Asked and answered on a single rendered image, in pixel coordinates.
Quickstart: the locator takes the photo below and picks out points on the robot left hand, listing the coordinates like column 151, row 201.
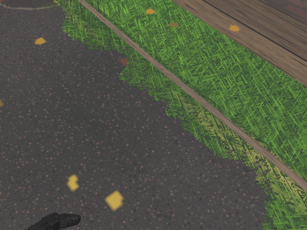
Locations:
column 56, row 221

